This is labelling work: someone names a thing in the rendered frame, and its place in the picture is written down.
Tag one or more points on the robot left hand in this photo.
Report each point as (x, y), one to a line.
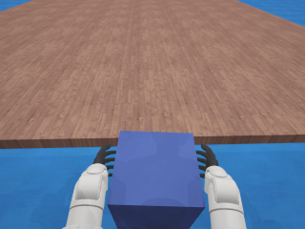
(100, 157)

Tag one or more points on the carton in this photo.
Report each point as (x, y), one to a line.
(155, 182)

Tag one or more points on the robot left forearm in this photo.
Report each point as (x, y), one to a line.
(88, 199)

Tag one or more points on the robot right hand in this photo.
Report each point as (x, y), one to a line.
(209, 161)

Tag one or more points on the robot right forearm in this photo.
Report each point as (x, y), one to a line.
(224, 199)

